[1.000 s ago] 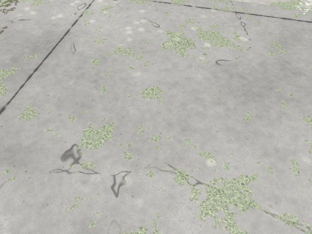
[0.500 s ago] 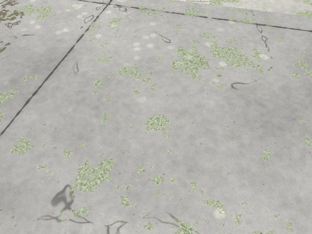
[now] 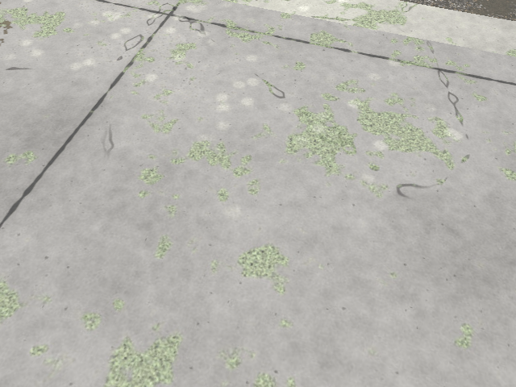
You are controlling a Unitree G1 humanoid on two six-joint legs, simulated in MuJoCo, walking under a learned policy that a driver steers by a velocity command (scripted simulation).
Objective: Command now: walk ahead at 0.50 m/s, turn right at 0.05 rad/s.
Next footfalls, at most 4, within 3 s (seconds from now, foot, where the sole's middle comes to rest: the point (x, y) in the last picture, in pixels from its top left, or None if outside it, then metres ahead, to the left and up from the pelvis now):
0.46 right None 0.40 -0.17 -0.77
0.94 left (294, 294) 0.73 -0.09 -0.77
1.40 right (372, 360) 0.54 -0.28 -0.77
1.88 left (296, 317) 0.66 -0.09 -0.77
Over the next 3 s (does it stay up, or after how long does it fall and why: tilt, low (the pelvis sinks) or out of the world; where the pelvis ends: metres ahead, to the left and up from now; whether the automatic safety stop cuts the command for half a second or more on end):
stays up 0.72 -0.13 0.01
